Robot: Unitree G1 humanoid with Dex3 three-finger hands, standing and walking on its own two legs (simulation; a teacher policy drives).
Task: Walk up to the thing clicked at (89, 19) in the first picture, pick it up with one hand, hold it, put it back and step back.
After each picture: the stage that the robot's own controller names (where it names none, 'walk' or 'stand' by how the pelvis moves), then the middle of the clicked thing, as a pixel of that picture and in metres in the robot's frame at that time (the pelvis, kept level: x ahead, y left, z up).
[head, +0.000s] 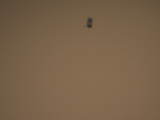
stand; (89, 22) +1.78 -0.13 -0.72
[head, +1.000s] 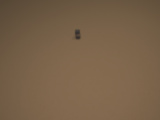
walk; (77, 34) +1.65 +0.15 -0.70
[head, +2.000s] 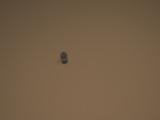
walk; (64, 58) +1.12 +0.25 -0.71
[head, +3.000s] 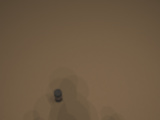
walk; (58, 95) +0.69 +0.21 -0.70
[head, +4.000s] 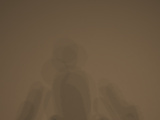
stand; out of the picture +0.42 +0.22 -0.70
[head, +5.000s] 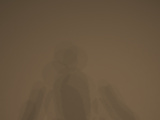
stand; out of the picture +0.37 +0.21 -0.73
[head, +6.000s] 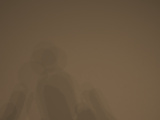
stand; out of the picture +0.41 +0.16 -0.71
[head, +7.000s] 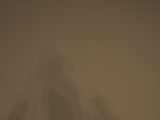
stand; out of the picture +0.45 +0.20 -0.72
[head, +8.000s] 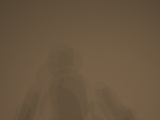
stand; out of the picture +0.43 +0.18 -0.71
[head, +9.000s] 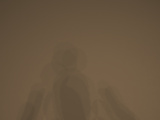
stand; out of the picture +0.42 +0.19 -0.72
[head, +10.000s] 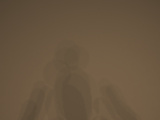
stand; out of the picture +0.40 +0.19 -0.73
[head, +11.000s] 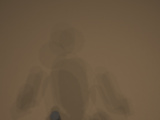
go down; (55, 117) +0.42 +0.19 -0.69
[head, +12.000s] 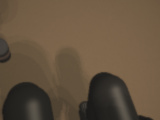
go down; (0, 51) +0.48 +0.24 -0.28
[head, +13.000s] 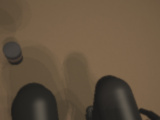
close in; (13, 54) +0.48 +0.23 -0.28
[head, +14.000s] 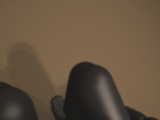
close in; out of the picture +0.46 +0.28 -0.22
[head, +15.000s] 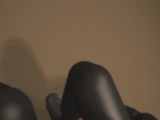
close; out of the picture +0.45 +0.28 -0.23
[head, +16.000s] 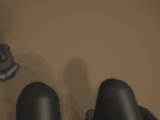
lift; (3, 65) +0.38 +0.26 -0.11
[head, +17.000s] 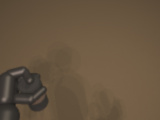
hold; (34, 93) +0.32 +0.17 +0.03
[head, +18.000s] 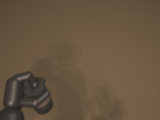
hold; (39, 97) +0.32 +0.16 -0.01
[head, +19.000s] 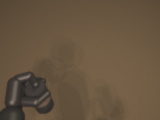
hold; (40, 97) +0.32 +0.16 -0.01
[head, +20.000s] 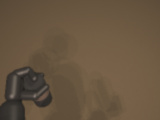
crouch; (39, 91) +0.35 +0.17 -0.04
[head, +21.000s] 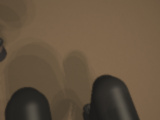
lower; out of the picture +0.47 +0.24 -0.12
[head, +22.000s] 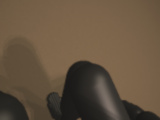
lower; out of the picture +0.44 +0.28 -0.23
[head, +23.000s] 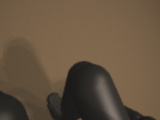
lower; out of the picture +0.44 +0.28 -0.23
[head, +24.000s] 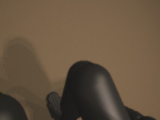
lower; out of the picture +0.45 +0.29 -0.23
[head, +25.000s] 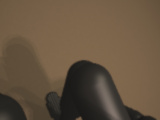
lower; out of the picture +0.45 +0.29 -0.24
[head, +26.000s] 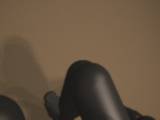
open; out of the picture +0.45 +0.29 -0.24
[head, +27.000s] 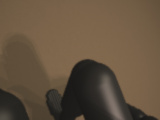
rise; out of the picture +0.43 +0.28 -0.24
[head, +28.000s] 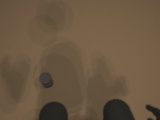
walk; (46, 80) +0.45 +0.20 -0.47
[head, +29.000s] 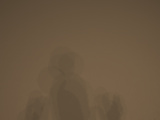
stand; out of the picture +0.40 +0.17 -0.66
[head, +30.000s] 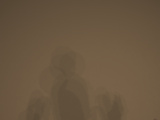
stand; out of the picture +0.40 +0.18 -0.67
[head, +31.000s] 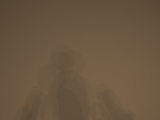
stand; out of the picture +0.41 +0.17 -0.69
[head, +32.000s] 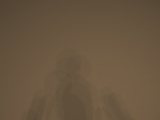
stand; out of the picture +0.42 +0.18 -0.72
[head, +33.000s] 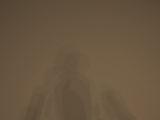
stand; out of the picture +0.39 +0.20 -0.73
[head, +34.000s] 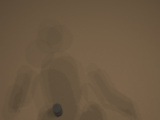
walk; (57, 110) +0.44 +0.16 -0.70
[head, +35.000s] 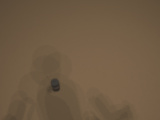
walk; (55, 85) +0.66 +0.21 -0.70
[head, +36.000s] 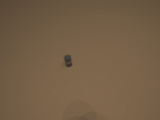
stand; (68, 61) +1.01 +0.22 -0.70
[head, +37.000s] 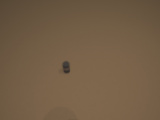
stand; (66, 67) +1.00 +0.18 -0.72
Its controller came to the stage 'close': yes
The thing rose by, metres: 0.70
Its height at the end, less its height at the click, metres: +0.00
